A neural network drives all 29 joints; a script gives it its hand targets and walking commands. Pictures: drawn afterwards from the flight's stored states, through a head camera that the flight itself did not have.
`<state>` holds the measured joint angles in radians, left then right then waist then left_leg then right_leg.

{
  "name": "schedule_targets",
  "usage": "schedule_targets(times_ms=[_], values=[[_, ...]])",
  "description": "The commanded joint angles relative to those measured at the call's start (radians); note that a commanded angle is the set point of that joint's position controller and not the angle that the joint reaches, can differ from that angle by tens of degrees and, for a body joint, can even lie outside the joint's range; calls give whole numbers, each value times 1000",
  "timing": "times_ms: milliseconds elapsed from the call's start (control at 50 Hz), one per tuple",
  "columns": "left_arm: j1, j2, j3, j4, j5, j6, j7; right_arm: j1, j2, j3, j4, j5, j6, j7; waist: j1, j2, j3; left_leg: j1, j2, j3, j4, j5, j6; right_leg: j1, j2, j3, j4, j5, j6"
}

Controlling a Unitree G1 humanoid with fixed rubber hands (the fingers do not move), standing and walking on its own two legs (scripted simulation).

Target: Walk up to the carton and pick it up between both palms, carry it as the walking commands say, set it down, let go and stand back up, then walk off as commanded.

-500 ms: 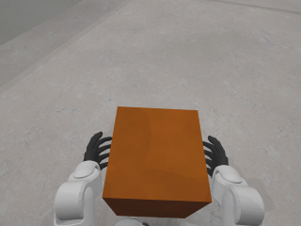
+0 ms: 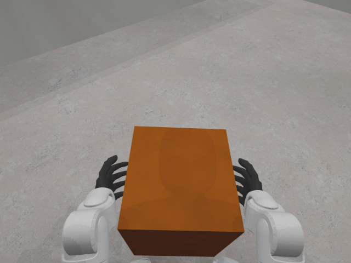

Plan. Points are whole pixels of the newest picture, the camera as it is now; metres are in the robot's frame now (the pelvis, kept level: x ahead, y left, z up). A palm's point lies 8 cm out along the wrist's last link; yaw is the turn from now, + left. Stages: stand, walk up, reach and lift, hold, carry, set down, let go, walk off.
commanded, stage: carry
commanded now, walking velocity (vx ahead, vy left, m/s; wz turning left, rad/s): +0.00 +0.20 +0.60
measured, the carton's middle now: (177, 196) +0.27 +0.02 +0.01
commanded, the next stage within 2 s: none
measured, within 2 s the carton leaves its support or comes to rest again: neither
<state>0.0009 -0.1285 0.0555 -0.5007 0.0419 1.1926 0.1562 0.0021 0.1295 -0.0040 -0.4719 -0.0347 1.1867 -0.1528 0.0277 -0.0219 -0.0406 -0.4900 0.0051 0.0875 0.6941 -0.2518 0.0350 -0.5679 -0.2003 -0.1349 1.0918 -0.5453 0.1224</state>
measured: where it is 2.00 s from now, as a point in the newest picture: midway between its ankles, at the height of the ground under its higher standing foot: outside the picture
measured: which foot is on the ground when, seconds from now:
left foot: down 0.00-0.16, up 0.18-0.38, down 0.40-1.00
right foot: up 0.00-0.12, down 0.14-0.40, up 0.42-0.72, down 0.74-1.00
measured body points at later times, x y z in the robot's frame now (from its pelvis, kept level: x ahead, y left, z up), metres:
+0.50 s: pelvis -0.06 +0.14 +0.01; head -0.06 +0.15 +0.46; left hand +0.15 +0.35 +0.09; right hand +0.23 +0.07 +0.09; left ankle -0.05 +0.26 -0.71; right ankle +0.00 -0.01 -0.68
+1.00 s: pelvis -0.11 +0.16 +0.02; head -0.14 +0.14 +0.46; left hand +0.11 +0.35 +0.11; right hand +0.16 +0.06 +0.10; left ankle -0.05 +0.26 -0.71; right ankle -0.07 +0.05 -0.71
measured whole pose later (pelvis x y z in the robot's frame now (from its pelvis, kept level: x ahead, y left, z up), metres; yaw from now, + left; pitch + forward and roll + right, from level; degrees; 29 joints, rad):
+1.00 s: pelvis -0.11 +0.16 +0.02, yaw +12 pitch +2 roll +0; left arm -0.04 -0.13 0.03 -0.44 0.07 1.21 0.16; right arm -0.03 0.13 -0.05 -0.44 -0.03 1.22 -0.15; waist -0.01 0.02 -0.13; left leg -0.41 0.04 0.16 0.52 -0.14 0.06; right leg -0.34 -0.06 -0.16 0.57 -0.26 -0.01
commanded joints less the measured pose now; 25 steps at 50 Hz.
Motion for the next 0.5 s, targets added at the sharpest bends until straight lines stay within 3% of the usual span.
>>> schedule_targets(times_ms=[0, 40, 80, 100, 120, 140, 160, 180, 200, 220, 240, 260, 300, 340, 360, 380, 400, 420, 440, 460, 480], values=[[-531, -972, -743, -235, -394, -68, -162, -387, 955, 597, -173, 257, -65, 132, -43, 201, -335, 235, 208, -287, -254, 247, 165, 16, 68, 7, -62, 53, -34], [-505, -967, -728, -227, -388, -81, -164, -398, 950, 623, -199, 264, -77, 134, -47, 167, -367, 232, 231, -359, -290, 209, 176, 79, 102, 7, -176, 61, -47], [-463, -951, -702, -203, -369, -85, -163, -408, 933, 639, -206, 270, -78, 130, -37, 144, -375, 190, 211, -370, -307, 189, 150, 207, 121, 14, -335, 98, -55], [-427, -949, -695, -188, -362, -84, -162, -406, 919, 644, -212, 273, -77, 128, -24, 146, -367, 133, 174, -345, -316, 156, 104, 311, 121, 9, -463, 144, -60], [-395, -930, -669, -170, -344, -82, -163, -409, 904, 654, -207, 277, -71, 127, -10, 99, -377, 7, 120, -291, -288, 71, 38, 505, 70, 28, -625, 215, -75], [-378, -920, -653, -144, -321, -86, -159, -423, 899, 664, -212, 284, -63, 130, 4, -135, -383, -145, 17, -166, -108, -82, -42, 620, -175, 279, -774, 134, -166], [-374, -907, -638, -136, -300, -95, -156, -458, 885, 680, -251, 303, -55, 139, -6, -415, -311, -209, -29, -47, 323, -261, -58, 469, -475, 533, -850, 350, -311], [-392, -903, -646, -171, -299, -96, -151, -468, 904, 686, -247, 312, -58, 140, -22, -210, -257, -231, 44, -103, 472, -227, -50, 410, -429, 433, -806, 479, -315], [-409, -899, -648, -177, -295, -92, -148, -468, 904, 693, -238, 319, -55, 143, -23, -80, -254, -195, 53, -107, 458, -198, -47, 376, -350, 298, -758, 527, -268], [-417, -897, -659, -207, -300, -90, -149, -421, 905, 683, -221, 315, -53, 145, -27, -43, -272, -155, 51, -79, 373, -163, -46, 399, -255, 157, -697, 621, -224], [-390, -892, -643, -187, -298, -87, -148, -421, 907, 691, -213, 321, -51, 141, -26, -123, -273, -118, 35, -39, 273, -157, -51, 427, -200, 72, -662, 748, -189], [-368, -868, -639, -192, -300, -81, -144, -417, 892, 684, -204, 324, -45, 138, -19, -150, -283, -59, 14, 1, 181, -168, -55, 435, -161, 10, -622, 798, -167], [-350, -820, -634, -193, -293, -68, -137, -410, 857, 671, -195, 309, -35, 124, -9, -239, -288, -6, -20, 76, 38, -183, -65, 453, -157, -10, -594, 783, -158], [-338, -783, -635, -182, -291, -49, -131, -347, 821, 637, -154, 283, -19, 115, -24, -223, -300, 119, -42, 122, -173, -39, -52, 408, -141, -32, -545, 657, -117], [-358, -777, -646, -191, -299, -42, -131, -336, 820, 625, -137, 277, -13, 113, -29, -148, -324, 230, -18, 93, -253, 38, -48, 351, -122, -51, -484, 584, -77], [-371, -768, -653, -176, -293, -36, -129, -336, 804, 611, -133, 267, -10, 115, -33, -42, -321, 342, 75, 1, -280, 132, -40, 241, -103, -68, -422, 429, -36], [-369, -756, -648, -151, -284, -26, -125, -326, 770, 591, -108, 251, -1, 114, -34, 132, -290, 433, 263, -241, -285, 432, 7, 44, -31, -82, -299, 99, 8], [-395, -764, -669, -164, -297, -15, -125, -304, 762, 568, -93, 241, 0, 117, -44, 318, -283, 427, 388, -382, -276, 634, 117, -68, 43, -63, -171, -137, 17], [-411, -818, -683, -154, -312, -16, -129, -329, 809, 575, -115, 257, -5, 119, -39, 263, -307, 449, 377, -292, -227, 821, 123, -48, 21, 5, -116, -117, 10], [-475, -861, -732, -194, -352, -20, -138, -342, 828, 556, -127, 251, -17, 127, -39, 290, -329, 426, 364, -282, -227, 760, 132, -46, 42, 10, -73, -60, -3], [-517, -893, -743, -190, -370, -20, -148, -378, 863, 556, -129, 249, -23, 128, -32, 241, -332, 377, 337, -249, -245, 584, 130, -11, 44, 29, -48, -2, -16]])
